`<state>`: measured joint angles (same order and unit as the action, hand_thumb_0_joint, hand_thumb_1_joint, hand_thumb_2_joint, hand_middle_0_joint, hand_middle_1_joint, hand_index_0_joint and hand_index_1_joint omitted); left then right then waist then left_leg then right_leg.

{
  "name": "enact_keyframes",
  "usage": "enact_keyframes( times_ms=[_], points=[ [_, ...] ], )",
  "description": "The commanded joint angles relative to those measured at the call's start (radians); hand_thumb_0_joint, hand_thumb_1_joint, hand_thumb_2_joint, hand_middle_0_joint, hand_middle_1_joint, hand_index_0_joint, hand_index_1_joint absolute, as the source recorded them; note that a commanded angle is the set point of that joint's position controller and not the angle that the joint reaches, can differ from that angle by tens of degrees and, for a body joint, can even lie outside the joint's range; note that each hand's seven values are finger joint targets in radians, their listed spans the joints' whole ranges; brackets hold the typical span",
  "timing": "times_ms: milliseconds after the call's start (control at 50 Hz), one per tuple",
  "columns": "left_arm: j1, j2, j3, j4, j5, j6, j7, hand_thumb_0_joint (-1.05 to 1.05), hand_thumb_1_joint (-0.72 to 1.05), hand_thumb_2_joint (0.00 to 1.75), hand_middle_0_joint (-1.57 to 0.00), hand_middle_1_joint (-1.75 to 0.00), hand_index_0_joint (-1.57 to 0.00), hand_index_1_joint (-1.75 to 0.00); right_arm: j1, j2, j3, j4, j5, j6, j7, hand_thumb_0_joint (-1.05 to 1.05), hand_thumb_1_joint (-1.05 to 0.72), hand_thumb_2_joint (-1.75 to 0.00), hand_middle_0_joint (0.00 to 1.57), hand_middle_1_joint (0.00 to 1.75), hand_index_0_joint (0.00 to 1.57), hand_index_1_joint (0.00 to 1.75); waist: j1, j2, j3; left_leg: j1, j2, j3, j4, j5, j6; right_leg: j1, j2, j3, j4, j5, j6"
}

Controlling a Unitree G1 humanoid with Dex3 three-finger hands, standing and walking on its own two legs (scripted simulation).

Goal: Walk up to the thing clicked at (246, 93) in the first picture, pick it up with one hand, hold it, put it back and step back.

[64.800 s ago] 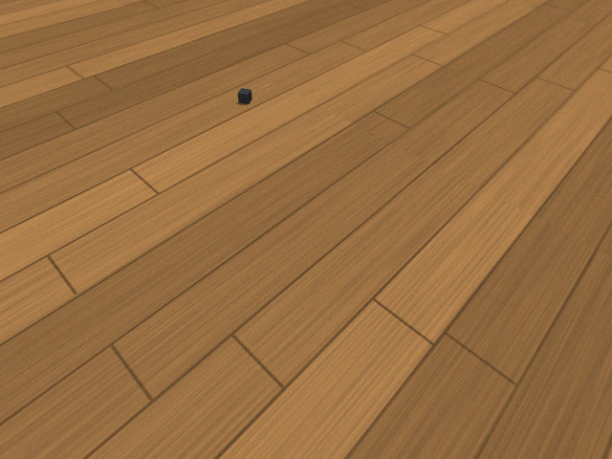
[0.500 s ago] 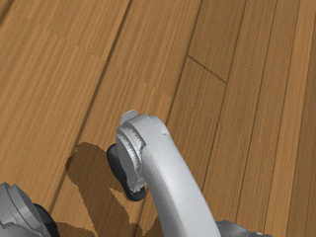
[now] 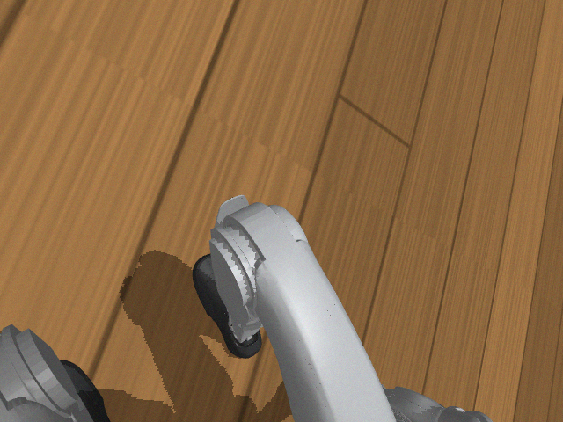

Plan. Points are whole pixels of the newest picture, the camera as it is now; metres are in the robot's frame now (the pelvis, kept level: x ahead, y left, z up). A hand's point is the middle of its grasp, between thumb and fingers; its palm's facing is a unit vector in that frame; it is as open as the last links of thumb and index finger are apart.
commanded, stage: close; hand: left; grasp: from above
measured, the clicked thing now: out of the picture +0.50 +0.29 -0.29
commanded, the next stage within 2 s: settle in 0.20 s
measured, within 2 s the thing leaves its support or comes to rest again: leaves its support in 0.70 s
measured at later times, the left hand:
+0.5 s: hand out of the picture +0.49 +0.27 -0.25, palm faces +0.04 -0.50 -0.87, open 9.7 cm
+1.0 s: hand out of the picture +0.50 +0.30 -0.16, palm faces +0.03 -0.46 -0.89, open 9.6 cm
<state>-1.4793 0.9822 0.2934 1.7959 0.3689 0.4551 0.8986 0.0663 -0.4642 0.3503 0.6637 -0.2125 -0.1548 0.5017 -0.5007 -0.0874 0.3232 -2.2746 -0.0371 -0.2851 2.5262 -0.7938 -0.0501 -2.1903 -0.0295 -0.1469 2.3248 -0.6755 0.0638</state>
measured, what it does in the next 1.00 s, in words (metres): stands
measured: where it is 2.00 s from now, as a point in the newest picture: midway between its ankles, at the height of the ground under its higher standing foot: (171, 375)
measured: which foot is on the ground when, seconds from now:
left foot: down 0.00-1.00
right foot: down 0.00-1.00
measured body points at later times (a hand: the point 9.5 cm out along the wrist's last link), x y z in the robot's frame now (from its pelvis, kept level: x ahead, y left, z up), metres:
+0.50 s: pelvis +0.00 +0.00 +0.00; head +0.32 +0.08 +0.30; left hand +0.49 +0.29 -0.20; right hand -0.03 -0.26 -0.04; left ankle +0.05 +0.13 -0.29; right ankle +0.11 -0.13 -0.29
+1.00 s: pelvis +0.00 +0.00 +0.02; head +0.30 +0.07 +0.35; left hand +0.50 +0.32 -0.11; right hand -0.02 -0.27 -0.04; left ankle +0.05 +0.13 -0.29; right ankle +0.11 -0.13 -0.29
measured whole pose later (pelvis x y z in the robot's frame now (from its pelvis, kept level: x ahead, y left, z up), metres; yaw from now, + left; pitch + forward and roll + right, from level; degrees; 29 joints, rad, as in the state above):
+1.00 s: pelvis +0.00 +0.00 +0.02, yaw +0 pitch +35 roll -13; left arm -1.48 0.86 0.31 1.68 0.53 0.58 0.80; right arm 0.15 -0.40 0.20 0.73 -0.14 -0.15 0.51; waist -0.41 -0.01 0.15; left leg -2.28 0.00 -0.24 2.41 -0.75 -0.04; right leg -2.22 -0.02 -0.12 2.23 -0.63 0.05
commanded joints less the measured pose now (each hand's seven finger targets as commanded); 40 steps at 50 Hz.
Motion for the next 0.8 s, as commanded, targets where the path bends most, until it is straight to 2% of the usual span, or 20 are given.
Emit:
enact_keyframes(
  times_ms=[0, 80, 140, 160, 220, 320, 360, 380, 400, 420, 500, 540, 580, 600, 620, 640, 700, 740, 760, 780],
  points=[
    [-0.28, 0.059, -0.023, -0.076, 0.028, -0.006, 0.019, 0.0, 0.24, 0.79, -0.66, -0.69, -0.64, -0.72, 0.272, -0.348, -0.074, 0.062, 0.0, 0.016, 0.001, 0.0, -0.88, -0.89, 0.2, 0.3, 0.2, 0.3, -0.16, 0.5, -0.748, 0.467, 0.036, 0.091, -0.256, 0.34, 0.058, 0.48, 0.039, -0.137, -0.17, 0.398, -0.057],
    [-0.286, 0.071, -0.021, -0.075, 0.039, -0.006, 0.022, 0.0, 0.28, 0.79, -0.69, -0.69, -0.67, -0.72, 0.272, -0.34, -0.075, 0.075, -0.003, 0.018, 0.0, 0.0, -0.88, -0.9, 0.2, 0.3, 0.2, 0.3, -0.151, 0.486, -0.751, 0.434, 0.037, 0.102, -0.265, 0.319, 0.06, 0.499, 0.047, -0.138, -0.183, 0.39, -0.055],
    [-0.278, 0.058, -0.019, -0.068, 0.022, -0.007, 0.025, 0.0, 0.22, 0.79, -0.64, -0.68, -0.62, -0.71, 0.268, -0.346, -0.076, 0.069, -0.006, 0.011, -0.002, 0.0, -0.88, -0.89, 0.2, 0.3, 0.2, 0.3, -0.154, 0.496, -0.741, 0.461, 0.038, 0.095, -0.263, 0.309, 0.059, 0.483, 0.045, -0.14, -0.177, 0.373, -0.056],
    [-0.283, 0.084, -0.013, -0.075, 0.034, -0.007, 0.03, 0.0, 0.23, 0.77, -0.64, -0.69, -0.63, -0.71, 0.258, -0.343, -0.076, 0.077, -0.006, 0.014, -0.002, 0.0, -0.88, -0.89, 0.2, 0.3, 0.2, 0.3, -0.146, 0.499, -0.738, 0.452, 0.038, 0.094, -0.271, 0.29, 0.06, 0.479, 0.043, -0.145, -0.176, 0.358, -0.059],
    [-0.278, 0.075, -0.013, -0.081, 0.026, -0.01, 0.032, 0.0, 0.23, 0.79, -0.65, -0.68, -0.63, -0.7, 0.252, -0.348, -0.079, 0.074, -0.008, 0.011, 0.0, 0.0, -0.88, -0.89, 0.2, 0.3, 0.2, 0.3, -0.151, 0.503, -0.72, 0.453, 0.032, 0.093, -0.267, 0.287, 0.063, 0.475, 0.036, -0.144, -0.173, 0.356, -0.055],
    [-0.273, 0.076, -0.01, -0.074, 0.03, -0.015, 0.032, 0.0, 0.28, 0.69, -0.7, -0.65, -0.69, -0.66, 0.264, -0.343, -0.081, 0.075, -0.004, 0.015, 0.003, 0.0, -0.9, -0.9, 0.2, 0.3, 0.2, 0.3, -0.148, 0.501, -0.723, 0.448, 0.037, 0.092, -0.273, 0.284, 0.062, 0.469, 0.041, -0.142, -0.177, 0.358, -0.059],
    [-0.27, 0.077, -0.007, -0.077, 0.026, -0.014, 0.035, 0.0, 0.32, 0.69, -0.74, -0.64, -0.73, -0.65, 0.265, -0.344, -0.08, 0.063, -0.001, 0.014, 0.005, 0.0, -0.9, -0.9, 0.2, 0.3, 0.2, 0.3, -0.143, 0.503, -0.733, 0.46, 0.039, 0.09, -0.267, 0.301, 0.062, 0.472, 0.041, -0.14, -0.176, 0.368, -0.059],
    [-0.282, 0.072, -0.001, -0.097, 0.01, -0.013, 0.031, 0.0, 0.32, 0.66, -0.73, -0.63, -0.72, -0.64, 0.251, -0.345, -0.082, 0.064, -0.005, 0.015, 0.007, 0.0, -0.9, -0.9, 0.2, 0.3, 0.2, 0.3, -0.146, 0.502, -0.722, 0.461, 0.036, 0.084, -0.271, 0.304, 0.061, 0.467, 0.031, -0.145, -0.164, 0.369, -0.056],
    [-0.274, 0.074, -0.005, -0.093, 0.022, -0.014, 0.033, 0.0, 0.32, 0.66, -0.73, -0.63, -0.72, -0.63, 0.276, -0.344, -0.083, 0.055, 0.0, 0.017, 0.007, 0.0, -0.89, -0.9, 0.2, 0.3, 0.2, 0.3, -0.143, 0.512, -0.738, 0.471, 0.04, 0.086, -0.269, 0.31, 0.061, 0.472, 0.039, -0.14, -0.168, 0.373, -0.061],
    [-0.276, 0.063, -0.009, -0.104, 0.016, -0.013, 0.032, 0.0, 0.35, 0.67, -0.76, -0.61, -0.75, -0.63, 0.28, -0.345, -0.085, 0.049, 0.001, 0.019, 0.009, 0.0, -0.9, -0.9, 0.2, 0.3, 0.2, 0.3, -0.146, 0.51, -0.746, 0.479, 0.039, 0.089, -0.264, 0.329, 0.06, 0.486, 0.037, -0.138, -0.167, 0.386, -0.058],
    [-0.311, 0.081, 0.003, -0.158, 0.019, -0.006, 0.028, 0.0, 0.32, 0.66, -0.74, -0.62, -0.73, -0.63, 0.276, -0.34, -0.092, 0.066, 0.002, 0.019, 0.011, 0.0, -0.9, -0.9, 0.2, 0.3, 0.2, 0.3, -0.136, 0.533, -0.769, 0.478, 0.037, 0.105, -0.273, 0.335, 0.057, 0.504, 0.035, -0.133, -0.172, 0.406, -0.052],
    [-0.322, 0.086, 0.011, -0.175, 0.026, 0.0, 0.027, 0.0, 0.32, 0.64, -0.74, -0.59, -0.73, -0.61, 0.293, -0.336, -0.097, 0.054, 0.009, 0.02, 0.014, 0.0, -0.9, -0.9, 0.2, 0.3, 0.2, 0.3, -0.128, 0.543, -0.799, 0.493, 0.042, 0.106, -0.267, 0.361, 0.058, 0.508, 0.037, -0.125, -0.177, 0.424, -0.054],
    [-0.332, 0.092, 0.018, -0.205, 0.018, 0.009, 0.023, 0.0, 0.31, 0.62, -0.72, -0.6, -0.72, -0.61, 0.281, -0.33, -0.102, 0.066, 0.009, 0.021, 0.016, 0.0, -0.9, -0.9, 0.2, 0.3, 0.2, 0.3, -0.113, 0.56, -0.819, 0.514, 0.041, 0.115, -0.278, 0.364, 0.054, 0.521, 0.034, -0.127, -0.172, 0.427, -0.052],
    [-0.342, 0.115, 0.039, -0.209, 0.033, 0.012, 0.031, 0.0, 0.3, 0.61, -0.72, -0.58, -0.71, -0.59, 0.306, -0.334, -0.11, 0.055, 0.016, 0.023, 0.017, 0.0, -0.9, -0.9, 0.2, 0.3, 0.2, 0.3, -0.102, 0.577, -0.844, 0.536, 0.046, 0.11, -0.278, 0.381, 0.053, 0.517, 0.035, -0.124, -0.174, 0.433, -0.057],
    [-0.343, 0.106, 0.032, -0.236, 0.04, 0.019, 0.024, 0.0, 0.31, 0.62, -0.73, -0.58, -0.72, -0.59, 0.3, -0.321, -0.111, 0.058, 0.015, 0.024, 0.019, 0.0, -0.9, -0.9, 0.2, 0.3, 0.2, 0.3, -0.103, 0.586, -0.852, 0.553, 0.043, 0.116, -0.278, 0.391, 0.053, 0.517, 0.033, -0.122, -0.173, 0.438, -0.057],
    [-0.359, 0.116, 0.033, -0.263, 0.057, 0.024, 0.019, 0.0, 0.29, 0.61, -0.72, -0.58, -0.71, -0.59, 0.296, -0.311, -0.113, 0.066, 0.019, 0.023, 0.018, 0.0, -0.9, -0.9, 0.2, 0.3, 0.2, 0.3, -0.089, 0.594, -0.867, 0.54, 0.045, 0.124, -0.286, 0.377, 0.053, 0.512, 0.037, -0.118, -0.187, 0.432, -0.059],
    [-0.389, 0.161, 0.039, -0.335, 0.123, 0.044, 0.002, 0.0, 0.28, 0.63, -0.72, -0.58, -0.71, -0.59, 0.295, -0.306, -0.14, 0.089, 0.033, 0.023, 0.016, 0.0, -0.9, -0.9, 0.2, 0.3, 0.2, 0.3, -0.066, 0.634, -0.919, 0.543, 0.047, 0.141, -0.31, 0.395, 0.046, 0.517, 0.041, -0.105, -0.211, 0.455, -0.056],
    [-0.395, 0.153, 0.037, -0.355, 0.159, 0.06, -0.014, 0.0, 0.32, 0.64, -0.75, -0.6, -0.74, -0.61, 0.321, -0.297, -0.157, 0.086, 0.045, 0.026, 0.018, 0.0, -0.9, -0.9, 0.2, 0.3, 0.2, 0.3, -0.051, 0.651, -0.974, 0.565, 0.051, 0.151, -0.312, 0.448, 0.04, 0.526, 0.051, -0.094, -0.216, 0.495, -0.059],
    [-0.399, 0.164, 0.04, -0.352, 0.19, 0.069, -0.018, 0.0, 0.36, 0.66, -0.78, -0.6, -0.77, -0.62, 0.325, -0.292, -0.164, 0.106, 0.048, 0.026, 0.019, 0.0, -0.9, -0.9, 0.2, 0.3, 0.2, 0.3, -0.037, 0.655, -0.993, 0.561, 0.055, 0.152, -0.33, 0.444, 0.034, 0.522, 0.055, -0.095, -0.226, 0.497, -0.064],
    [-0.395, 0.135, 0.034, -0.343, 0.206, 0.08, -0.028, 0.0, 0.36, 0.66, -0.78, -0.6, -0.77, -0.61, 0.323, -0.285, -0.179, 0.119, 0.052, 0.027, 0.019, 0.0, -0.9, -0.9, 0.2, 0.3, 0.2, 0.3, -0.036, 0.669, -0.988, 0.563, 0.055, 0.149, -0.337, 0.449, 0.028, 0.5, 0.053, -0.097, -0.222, 0.497, -0.063]
  ],
)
